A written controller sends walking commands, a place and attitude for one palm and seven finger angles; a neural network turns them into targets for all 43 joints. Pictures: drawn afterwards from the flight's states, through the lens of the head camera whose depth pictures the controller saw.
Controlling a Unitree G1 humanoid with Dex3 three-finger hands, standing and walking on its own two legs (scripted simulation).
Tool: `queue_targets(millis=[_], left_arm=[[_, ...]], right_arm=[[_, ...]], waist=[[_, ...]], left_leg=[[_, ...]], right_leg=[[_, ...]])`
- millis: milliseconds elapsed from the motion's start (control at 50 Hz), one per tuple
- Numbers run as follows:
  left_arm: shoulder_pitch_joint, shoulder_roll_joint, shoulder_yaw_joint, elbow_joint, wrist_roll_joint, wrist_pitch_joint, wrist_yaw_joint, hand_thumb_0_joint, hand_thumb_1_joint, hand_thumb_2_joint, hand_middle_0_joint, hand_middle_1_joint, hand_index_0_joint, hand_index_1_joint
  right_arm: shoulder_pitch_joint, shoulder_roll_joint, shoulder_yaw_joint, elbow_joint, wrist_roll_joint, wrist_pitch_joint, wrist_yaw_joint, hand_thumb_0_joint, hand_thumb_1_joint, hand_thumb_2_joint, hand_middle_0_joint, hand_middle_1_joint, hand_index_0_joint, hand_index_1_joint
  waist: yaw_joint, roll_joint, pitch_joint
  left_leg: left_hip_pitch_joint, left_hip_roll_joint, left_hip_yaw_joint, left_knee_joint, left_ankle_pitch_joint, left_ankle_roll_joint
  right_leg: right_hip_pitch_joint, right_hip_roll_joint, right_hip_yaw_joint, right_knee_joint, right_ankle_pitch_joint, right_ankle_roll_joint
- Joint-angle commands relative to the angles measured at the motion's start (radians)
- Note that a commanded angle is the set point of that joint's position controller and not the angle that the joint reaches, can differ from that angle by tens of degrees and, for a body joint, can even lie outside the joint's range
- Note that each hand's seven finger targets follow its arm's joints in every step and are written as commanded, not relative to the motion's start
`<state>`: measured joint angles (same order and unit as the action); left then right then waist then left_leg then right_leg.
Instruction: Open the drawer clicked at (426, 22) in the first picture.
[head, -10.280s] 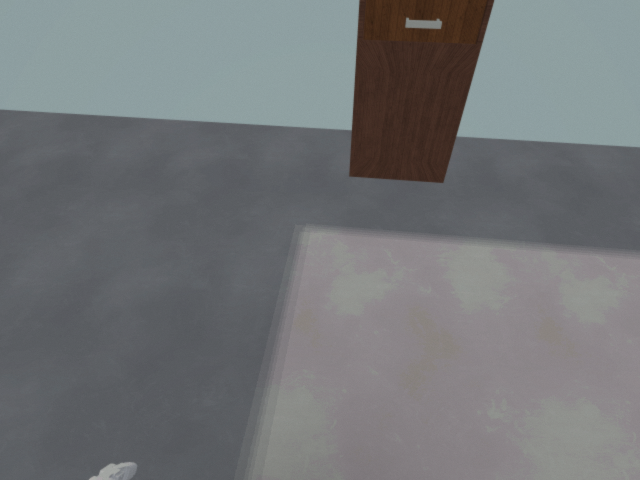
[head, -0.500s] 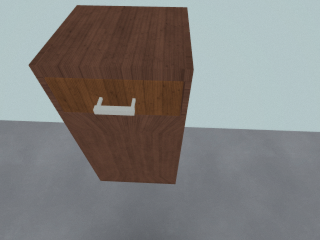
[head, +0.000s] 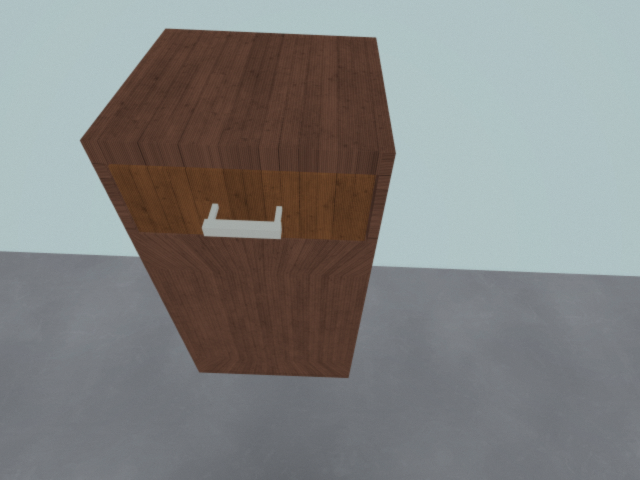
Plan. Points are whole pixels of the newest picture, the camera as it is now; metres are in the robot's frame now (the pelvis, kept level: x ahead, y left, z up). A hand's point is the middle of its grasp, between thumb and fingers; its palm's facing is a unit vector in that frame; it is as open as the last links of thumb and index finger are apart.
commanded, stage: come to a stop and stand still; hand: left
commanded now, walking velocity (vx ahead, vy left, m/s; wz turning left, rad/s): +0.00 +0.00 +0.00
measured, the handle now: (244, 219) +0.52 +0.16 -0.01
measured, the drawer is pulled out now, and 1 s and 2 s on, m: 0.00 0.00 0.00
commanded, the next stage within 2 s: look again from close up in 0.88 s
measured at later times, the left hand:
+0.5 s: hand out of the picture -0.04 +0.14 -0.18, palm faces +0.06 -0.99 -0.11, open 7.4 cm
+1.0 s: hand out of the picture -0.03 +0.14 -0.18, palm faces +0.05 -0.99 -0.13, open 7.4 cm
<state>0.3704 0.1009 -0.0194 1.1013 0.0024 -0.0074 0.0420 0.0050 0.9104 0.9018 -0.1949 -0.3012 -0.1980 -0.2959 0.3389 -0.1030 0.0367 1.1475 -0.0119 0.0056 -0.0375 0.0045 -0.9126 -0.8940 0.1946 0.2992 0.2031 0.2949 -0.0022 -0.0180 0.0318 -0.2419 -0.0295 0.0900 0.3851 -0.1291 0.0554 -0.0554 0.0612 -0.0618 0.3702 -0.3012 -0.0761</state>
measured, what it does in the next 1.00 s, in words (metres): stands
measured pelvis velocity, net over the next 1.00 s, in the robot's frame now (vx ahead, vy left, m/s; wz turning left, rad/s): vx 0.03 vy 0.01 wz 0.00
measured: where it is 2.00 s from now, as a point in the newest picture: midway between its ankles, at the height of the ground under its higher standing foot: outside the picture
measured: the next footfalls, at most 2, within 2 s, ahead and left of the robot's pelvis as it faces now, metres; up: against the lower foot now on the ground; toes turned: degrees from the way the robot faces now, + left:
right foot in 1.76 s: +0.07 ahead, -0.06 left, +0.00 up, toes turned +4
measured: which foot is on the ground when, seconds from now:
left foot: down 0.00-1.00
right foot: down 0.00-1.00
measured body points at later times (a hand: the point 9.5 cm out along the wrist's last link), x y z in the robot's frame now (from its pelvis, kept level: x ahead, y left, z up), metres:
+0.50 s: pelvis +0.02 +0.01 +0.00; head +0.03 +0.02 +0.45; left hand -0.04 +0.20 -0.17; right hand +0.00 -0.19 -0.16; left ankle +0.05 +0.08 -0.74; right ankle -0.06 -0.06 -0.74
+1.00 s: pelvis +0.03 +0.01 +0.00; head +0.04 +0.01 +0.45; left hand -0.03 +0.20 -0.17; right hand +0.00 -0.19 -0.16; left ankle +0.05 +0.09 -0.74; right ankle -0.06 -0.06 -0.74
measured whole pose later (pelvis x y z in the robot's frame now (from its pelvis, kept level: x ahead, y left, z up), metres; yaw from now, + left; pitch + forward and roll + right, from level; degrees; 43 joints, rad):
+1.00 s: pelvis +0.03 +0.01 +0.00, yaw +0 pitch +0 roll +1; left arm 0.41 0.08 -0.03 1.14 0.01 -0.03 0.06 0.00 0.91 0.90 -0.19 -0.30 -0.20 -0.30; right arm 0.33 -0.10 0.04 1.16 -0.01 -0.02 -0.05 0.01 -0.92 -0.89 0.19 0.30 0.20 0.29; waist 0.01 -0.03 0.00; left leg -0.23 -0.05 0.10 0.41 -0.19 0.07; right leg -0.02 0.04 -0.05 0.36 -0.34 -0.06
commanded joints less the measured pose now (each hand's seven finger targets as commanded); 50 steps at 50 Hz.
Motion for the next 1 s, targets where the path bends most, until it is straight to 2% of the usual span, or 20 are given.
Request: queue_targets(millis=[0, 60, 180, 200, 300, 360, 420, 460, 520, 600, 700, 820, 940, 960, 980], left_arm=[[0.113, 0.061, 0.012, 0.003, 0.006, -0.015, 0.006, 0.000, 0.900, 0.900, -0.200, -0.300, -0.200, -0.300], [0.137, 0.047, 0.009, 0.018, 0.006, -0.016, 0.006, 0.000, 0.900, 0.900, -0.200, -0.300, -0.200, -0.300], [0.161, 0.030, 0.006, 0.035, 0.009, -0.019, 0.009, 0.000, 0.900, 0.900, -0.200, -0.300, -0.200, -0.300], [0.164, 0.030, 0.005, 0.036, 0.010, -0.018, 0.010, 0.000, 0.900, 0.900, -0.200, -0.300, -0.200, -0.300], [0.179, 0.025, 0.004, 0.046, 0.012, -0.019, 0.011, 0.000, 0.900, 0.900, -0.200, -0.300, -0.200, -0.300], [0.178, 0.021, 0.003, 0.048, 0.011, -0.020, 0.012, 0.000, 0.900, 0.900, -0.200, -0.300, -0.200, -0.300], [0.181, 0.023, 0.004, 0.050, 0.011, -0.020, 0.014, 0.000, 0.900, 0.900, -0.200, -0.300, -0.200, -0.300], [0.178, 0.024, 0.005, 0.048, 0.010, -0.018, 0.014, 0.000, 0.900, 0.900, -0.200, -0.300, -0.200, -0.300], [0.178, 0.029, 0.006, 0.048, 0.011, -0.018, 0.015, 0.000, 0.900, 0.900, -0.200, -0.300, -0.200, -0.300], [0.177, 0.029, 0.007, 0.046, 0.011, -0.017, 0.015, 0.000, 0.900, 0.900, -0.200, -0.300, -0.200, -0.300], [0.174, 0.030, 0.007, 0.046, 0.011, -0.017, 0.015, 0.000, 0.900, 0.900, -0.200, -0.300, -0.200, -0.300], [0.171, 0.031, 0.008, 0.044, 0.010, -0.018, 0.017, 0.000, 0.900, 0.900, -0.200, -0.300, -0.200, -0.300], [0.176, 0.029, 0.009, 0.044, 0.009, -0.017, 0.017, 0.000, 0.900, 0.900, -0.200, -0.300, -0.200, -0.300], [0.144, 0.082, -0.008, 0.028, 0.034, -0.054, 0.044, 0.000, 0.900, 0.900, -0.200, -0.300, -0.200, -0.300], [0.126, 0.110, 0.008, -0.014, 0.022, -0.055, 0.034, 0.000, 0.900, 0.900, -0.200, -0.300, -0.200, -0.300]], right_arm=[[0.052, -0.093, -0.022, -0.026, 0.000, -0.023, -0.006, 0.000, -0.900, -0.900, 0.200, 0.300, 0.200, 0.300], [0.059, -0.085, -0.022, -0.019, 0.000, -0.025, -0.008, 0.000, -0.900, -0.900, 0.200, 0.300, 0.200, 0.300], [0.066, -0.077, -0.023, -0.012, 0.002, -0.030, -0.010, 0.000, -0.900, -0.900, 0.200, 0.300, 0.200, 0.300], [0.065, -0.079, -0.022, -0.012, 0.002, -0.031, -0.011, 0.000, -0.900, -0.900, 0.200, 0.300, 0.200, 0.300], [0.065, -0.077, -0.020, -0.007, 0.003, -0.035, -0.013, 0.000, -0.900, -0.900, 0.200, 0.300, 0.200, 0.300], [0.064, -0.076, -0.019, -0.005, 0.003, -0.035, -0.013, 0.000, -0.900, -0.900, 0.200, 0.300, 0.200, 0.300], [0.060, -0.076, -0.018, -0.003, 0.003, -0.038, -0.014, 0.000, -0.900, -0.900, 0.200, 0.300, 0.200, 0.300], [0.064, -0.077, -0.018, -0.004, 0.003, -0.037, -0.015, 0.000, -0.900, -0.900, 0.200, 0.300, 0.200, 0.300], [0.064, -0.079, -0.016, -0.005, 0.003, -0.040, -0.015, 0.000, -0.900, -0.900, 0.200, 0.300, 0.200, 0.300], [0.062, -0.080, -0.016, -0.004, 0.003, -0.040, -0.016, 0.000, -0.900, -0.900, 0.200, 0.300, 0.200, 0.300], [0.063, -0.079, -0.014, 0.000, 0.004, -0.040, -0.017, 0.000, -0.900, -0.900, 0.200, 0.300, 0.200, 0.300], [0.067, -0.077, -0.015, 0.003, 0.004, -0.041, -0.017, 0.000, -0.900, -0.900, 0.200, 0.300, 0.200, 0.300], [0.068, -0.073, -0.013, 0.009, 0.004, -0.041, -0.017, 0.000, -0.900, -0.900, 0.200, 0.300, 0.200, 0.300], [-0.015, -0.130, -0.010, -0.085, 0.006, -0.051, 0.005, 0.000, -0.900, -0.900, 0.200, 0.300, 0.200, 0.300], [0.033, -0.098, -0.019, -0.094, 0.000, -0.037, 0.015, 0.000, -0.900, -0.900, 0.200, 0.300, 0.200, 0.300]], waist=[[0.012, 0.013, 0.076], [0.014, 0.013, 0.078], [0.011, -0.009, 0.064], [0.012, 0.012, 0.070], [0.013, -0.009, 0.059], [0.012, -0.023, 0.081], [0.013, -0.008, 0.059], [0.013, -0.002, 0.067], [0.014, -0.011, 0.056], [0.015, 0.003, 0.058], [0.018, -0.010, 0.073], [0.015, -0.029, 0.059], [0.018, -0.016, 0.068], [0.009, 0.066, 0.195], [-0.032, 0.082, 0.138]], left_leg=[[0.041, 0.141, -0.194, -0.094, -0.062, 0.007], [0.042, 0.145, -0.198, -0.105, -0.072, 0.012], [0.069, 0.145, -0.191, -0.091, -0.012, 0.019], [0.067, 0.145, -0.191, -0.087, -0.001, 0.021], [0.090, 0.147, -0.186, -0.074, 0.059, 0.028], [0.084, 0.144, -0.183, -0.073, 0.061, 0.027], [0.102, 0.143, -0.176, -0.057, 0.111, 0.030], [0.096, 0.144, -0.179, -0.064, 0.101, 0.030], [0.102, 0.143, -0.178, -0.054, 0.138, 0.032], [0.107, 0.141, -0.179, -0.049, 0.144, 0.033], [0.097, 0.141, -0.176, -0.049, 0.145, 0.033], [0.107, 0.139, -0.174, -0.042, 0.166, 0.033], [0.104, 0.138, -0.167, -0.042, 0.155, 0.030], [-0.006, 0.120, -0.149, 0.164, 0.288, -0.009], [-0.009, 0.115, -0.153, 0.158, -0.022, -0.005]], right_leg=[[-0.146, -0.156, 0.141, -0.096, 0.029, 0.021], [-0.153, -0.157, 0.137, -0.089, 0.036, 0.021], [-0.158, -0.160, 0.133, -0.082, 0.066, 0.024], [-0.160, -0.159, 0.134, -0.081, 0.068, 0.024], [-0.158, -0.163, 0.133, -0.078, 0.098, 0.028], [-0.166, -0.166, 0.130, -0.082, 0.101, 0.032], [-0.150, -0.169, 0.130, -0.080, 0.132, 0.034], [-0.150, -0.168, 0.126, -0.079, 0.117, 0.032], [-0.135, -0.170, 0.126, -0.078, 0.143, 0.035], [-0.133, -0.171, 0.123, -0.079, 0.142, 0.035], [-0.130, -0.171, 0.122, -0.082, 0.152, 0.036], [-0.117, -0.173, 0.124, -0.082, 0.180, 0.038], [-0.115, -0.174, 0.122, -0.085, 0.181, 0.038], [-0.244, -0.186, 0.161, -0.068, 0.433, 0.055], [-0.237, -0.211, 0.154, -0.079, 0.214, 0.009]])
